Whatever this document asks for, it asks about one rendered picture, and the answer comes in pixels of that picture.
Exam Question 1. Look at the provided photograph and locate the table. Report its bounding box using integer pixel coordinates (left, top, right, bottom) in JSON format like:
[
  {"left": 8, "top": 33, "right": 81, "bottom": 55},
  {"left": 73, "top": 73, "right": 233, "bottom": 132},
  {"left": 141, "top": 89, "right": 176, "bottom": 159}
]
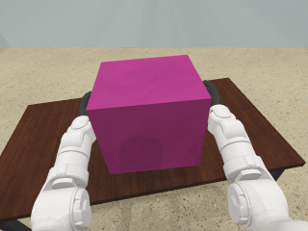
[{"left": 0, "top": 77, "right": 306, "bottom": 231}]

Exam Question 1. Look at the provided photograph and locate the robot right upper arm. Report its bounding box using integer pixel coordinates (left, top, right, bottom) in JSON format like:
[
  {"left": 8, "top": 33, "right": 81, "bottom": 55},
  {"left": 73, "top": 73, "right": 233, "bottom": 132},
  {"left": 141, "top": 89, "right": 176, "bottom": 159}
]
[{"left": 227, "top": 179, "right": 308, "bottom": 231}]

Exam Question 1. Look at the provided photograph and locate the left robot hand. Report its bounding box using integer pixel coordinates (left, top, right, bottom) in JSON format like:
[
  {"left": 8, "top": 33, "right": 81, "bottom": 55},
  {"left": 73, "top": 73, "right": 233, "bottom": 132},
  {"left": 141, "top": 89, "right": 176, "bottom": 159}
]
[{"left": 78, "top": 91, "right": 91, "bottom": 116}]

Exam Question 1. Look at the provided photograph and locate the carton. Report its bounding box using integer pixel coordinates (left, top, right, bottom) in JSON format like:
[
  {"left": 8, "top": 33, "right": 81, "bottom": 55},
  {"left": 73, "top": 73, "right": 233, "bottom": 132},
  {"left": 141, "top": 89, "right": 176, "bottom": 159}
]
[{"left": 86, "top": 54, "right": 212, "bottom": 174}]

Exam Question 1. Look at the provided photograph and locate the robot left upper arm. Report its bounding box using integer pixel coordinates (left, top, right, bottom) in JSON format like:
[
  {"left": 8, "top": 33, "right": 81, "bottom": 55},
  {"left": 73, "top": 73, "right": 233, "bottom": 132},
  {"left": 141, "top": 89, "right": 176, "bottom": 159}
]
[{"left": 32, "top": 187, "right": 91, "bottom": 231}]

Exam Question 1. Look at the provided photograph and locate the left robot forearm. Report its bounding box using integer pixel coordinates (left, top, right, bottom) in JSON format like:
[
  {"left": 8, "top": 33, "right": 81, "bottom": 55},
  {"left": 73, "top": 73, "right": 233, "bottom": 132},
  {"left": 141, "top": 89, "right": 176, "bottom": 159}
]
[{"left": 31, "top": 115, "right": 96, "bottom": 229}]

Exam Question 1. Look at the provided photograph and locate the right robot hand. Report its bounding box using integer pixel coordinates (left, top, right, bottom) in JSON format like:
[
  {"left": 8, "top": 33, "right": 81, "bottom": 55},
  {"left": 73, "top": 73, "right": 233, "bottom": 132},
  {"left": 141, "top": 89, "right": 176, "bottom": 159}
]
[{"left": 203, "top": 80, "right": 222, "bottom": 107}]

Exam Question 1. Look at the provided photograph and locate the right robot forearm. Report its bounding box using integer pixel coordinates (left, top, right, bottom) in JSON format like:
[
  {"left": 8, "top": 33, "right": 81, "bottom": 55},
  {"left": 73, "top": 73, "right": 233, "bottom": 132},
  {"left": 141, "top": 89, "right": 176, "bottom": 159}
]
[{"left": 207, "top": 104, "right": 289, "bottom": 214}]

